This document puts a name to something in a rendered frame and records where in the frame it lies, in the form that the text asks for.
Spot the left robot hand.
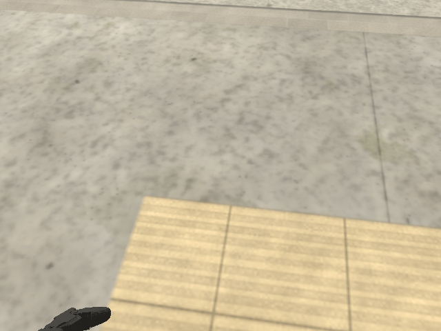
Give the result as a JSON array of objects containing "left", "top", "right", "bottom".
[{"left": 38, "top": 307, "right": 111, "bottom": 331}]

